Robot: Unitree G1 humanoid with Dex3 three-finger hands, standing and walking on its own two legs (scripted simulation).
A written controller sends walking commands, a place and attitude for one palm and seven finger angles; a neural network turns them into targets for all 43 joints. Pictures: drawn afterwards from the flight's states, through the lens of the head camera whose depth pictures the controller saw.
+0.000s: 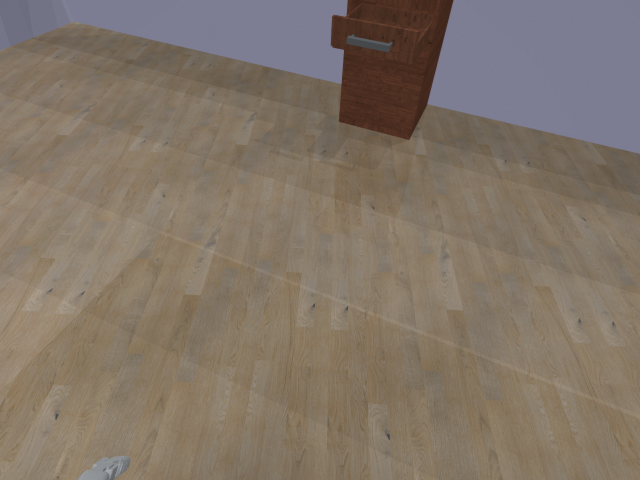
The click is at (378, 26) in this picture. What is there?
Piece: drawer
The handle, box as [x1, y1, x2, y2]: [346, 34, 392, 51]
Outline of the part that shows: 346,42 350,44 384,51 388,51 389,47 392,44 392,42 384,43 355,37 353,34 347,37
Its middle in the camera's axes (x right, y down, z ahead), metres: +0.21 -0.85 +1.66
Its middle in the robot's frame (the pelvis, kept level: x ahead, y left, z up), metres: +1.81 -0.13 -0.17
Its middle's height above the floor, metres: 0.60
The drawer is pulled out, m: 0.26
